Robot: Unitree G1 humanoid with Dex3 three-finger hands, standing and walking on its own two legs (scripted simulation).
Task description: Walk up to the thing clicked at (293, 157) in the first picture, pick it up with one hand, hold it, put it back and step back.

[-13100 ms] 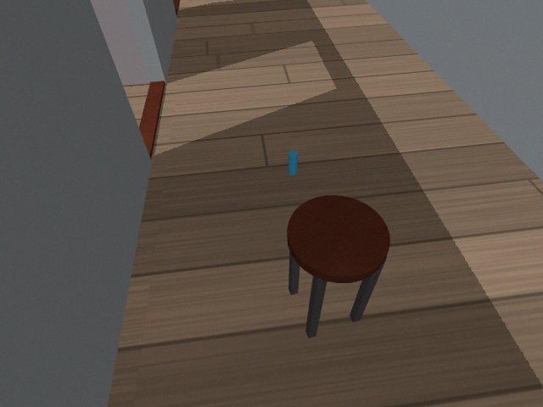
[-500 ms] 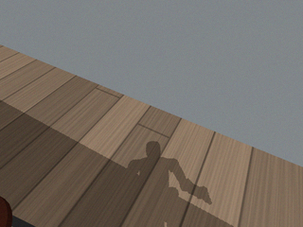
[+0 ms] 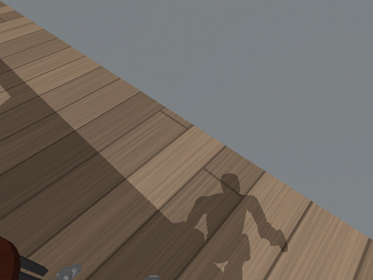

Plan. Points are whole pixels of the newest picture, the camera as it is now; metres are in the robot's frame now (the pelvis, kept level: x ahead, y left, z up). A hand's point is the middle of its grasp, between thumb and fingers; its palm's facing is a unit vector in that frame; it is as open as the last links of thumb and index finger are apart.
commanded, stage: walk up
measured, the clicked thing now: out of the picture +0.72 +1.25 -0.70
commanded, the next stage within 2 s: stand in 1.70 s
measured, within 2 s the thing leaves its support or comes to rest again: neither
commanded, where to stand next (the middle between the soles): +0.20 -0.04 m, yaw +21 degrees
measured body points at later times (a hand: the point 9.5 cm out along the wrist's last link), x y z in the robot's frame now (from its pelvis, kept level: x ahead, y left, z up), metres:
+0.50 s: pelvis +0.13 -0.08 -0.04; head +0.16 -0.07 +0.41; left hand +0.11 +0.25 -0.14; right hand +0.28 -0.39 -0.14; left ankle +0.12 +0.09 -0.70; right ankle +0.23 -0.20 -0.74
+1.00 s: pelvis +0.15 -0.08 -0.02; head +0.19 -0.08 +0.42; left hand +0.09 +0.25 -0.13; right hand +0.37 -0.34 -0.14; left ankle +0.14 +0.04 -0.73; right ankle +0.22 -0.19 -0.74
